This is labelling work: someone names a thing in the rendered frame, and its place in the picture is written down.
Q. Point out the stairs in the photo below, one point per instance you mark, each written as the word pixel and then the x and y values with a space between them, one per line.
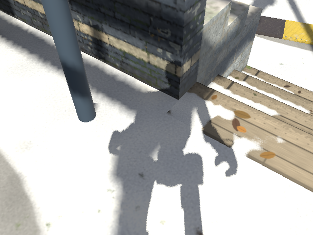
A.
pixel 269 94

